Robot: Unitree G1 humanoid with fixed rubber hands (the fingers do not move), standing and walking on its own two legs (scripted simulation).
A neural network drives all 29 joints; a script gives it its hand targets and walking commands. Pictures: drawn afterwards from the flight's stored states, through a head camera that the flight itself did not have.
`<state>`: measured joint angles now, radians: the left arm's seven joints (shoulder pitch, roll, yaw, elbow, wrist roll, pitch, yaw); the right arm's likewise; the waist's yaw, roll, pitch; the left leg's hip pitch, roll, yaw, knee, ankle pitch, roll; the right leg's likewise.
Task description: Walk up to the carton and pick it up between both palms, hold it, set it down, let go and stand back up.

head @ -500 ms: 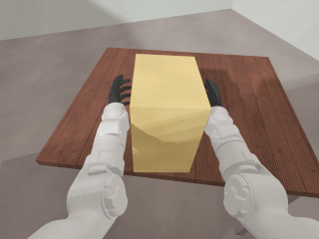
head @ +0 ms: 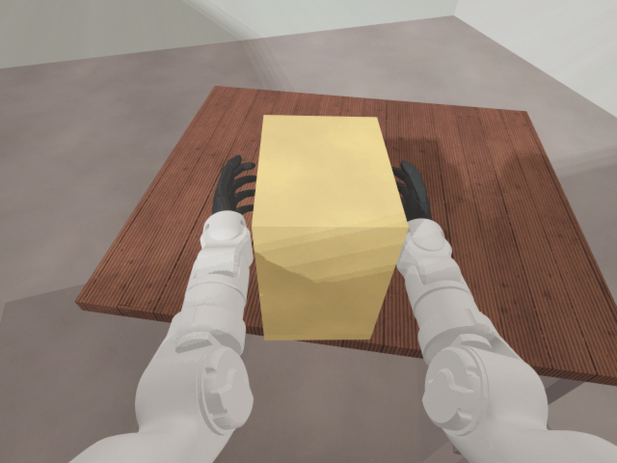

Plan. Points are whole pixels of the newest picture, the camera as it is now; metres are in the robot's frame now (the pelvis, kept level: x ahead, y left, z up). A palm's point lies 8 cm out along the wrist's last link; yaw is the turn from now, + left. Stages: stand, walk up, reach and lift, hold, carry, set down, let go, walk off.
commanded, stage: set down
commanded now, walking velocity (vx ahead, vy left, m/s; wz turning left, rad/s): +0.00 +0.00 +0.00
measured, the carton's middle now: (319, 231) +0.42 +0.01 +0.06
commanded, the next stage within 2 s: none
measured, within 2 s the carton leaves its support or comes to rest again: neither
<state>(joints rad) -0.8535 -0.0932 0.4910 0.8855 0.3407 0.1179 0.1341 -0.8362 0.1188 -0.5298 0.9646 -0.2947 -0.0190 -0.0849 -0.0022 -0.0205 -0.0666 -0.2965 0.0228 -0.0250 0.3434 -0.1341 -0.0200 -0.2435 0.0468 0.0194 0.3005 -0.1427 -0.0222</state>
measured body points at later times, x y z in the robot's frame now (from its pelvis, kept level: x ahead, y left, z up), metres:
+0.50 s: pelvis +0.00 +0.00 +0.00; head +0.02 +0.01 +0.45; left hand +0.43 +0.14 +0.10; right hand +0.42 -0.12 +0.10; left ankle +0.02 +0.13 -0.75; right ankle +0.00 -0.10 -0.75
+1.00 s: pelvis -0.02 +0.02 +0.00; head +0.04 +0.02 +0.44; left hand +0.44 +0.17 +0.12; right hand +0.44 -0.17 +0.12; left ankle +0.02 +0.13 -0.75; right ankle +0.00 -0.10 -0.75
